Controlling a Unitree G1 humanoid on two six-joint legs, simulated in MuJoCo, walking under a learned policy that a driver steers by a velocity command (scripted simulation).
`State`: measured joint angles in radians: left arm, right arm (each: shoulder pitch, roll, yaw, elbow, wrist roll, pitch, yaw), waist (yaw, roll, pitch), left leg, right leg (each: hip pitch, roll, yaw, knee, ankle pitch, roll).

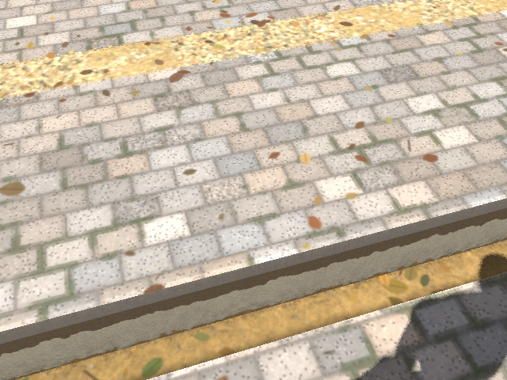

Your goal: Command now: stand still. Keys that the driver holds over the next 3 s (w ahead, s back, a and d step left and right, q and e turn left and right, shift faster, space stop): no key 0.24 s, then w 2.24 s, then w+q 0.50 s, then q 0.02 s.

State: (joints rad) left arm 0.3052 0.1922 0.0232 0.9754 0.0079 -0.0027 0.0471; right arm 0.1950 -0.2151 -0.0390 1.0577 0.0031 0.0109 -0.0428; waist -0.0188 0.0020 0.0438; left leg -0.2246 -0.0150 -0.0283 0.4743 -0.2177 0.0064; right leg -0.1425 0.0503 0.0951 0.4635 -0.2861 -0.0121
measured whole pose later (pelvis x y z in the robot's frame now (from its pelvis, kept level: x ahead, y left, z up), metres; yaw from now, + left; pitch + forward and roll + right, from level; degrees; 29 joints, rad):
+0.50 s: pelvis +0.04 +0.01 +0.00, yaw +0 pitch +0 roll +0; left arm 0.43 0.19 0.03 1.06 -0.02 -0.05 0.03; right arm 0.29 -0.20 -0.04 1.07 0.03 -0.06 -0.01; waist 0.02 -0.01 -0.02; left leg -0.30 -0.02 0.02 0.67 -0.41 0.08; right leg -0.13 0.03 0.09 0.48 -0.36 -0.04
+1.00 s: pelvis +0.27 +0.01 -0.03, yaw +1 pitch +2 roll +0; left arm -0.06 0.22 0.03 0.81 -0.03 -0.11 -0.06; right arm 0.56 -0.21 -0.02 1.08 -0.01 -0.05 -0.02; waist -0.08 -0.01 0.03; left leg 0.19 -0.01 0.00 0.27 -0.47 0.02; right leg -0.55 0.00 -0.03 0.53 -0.01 -0.08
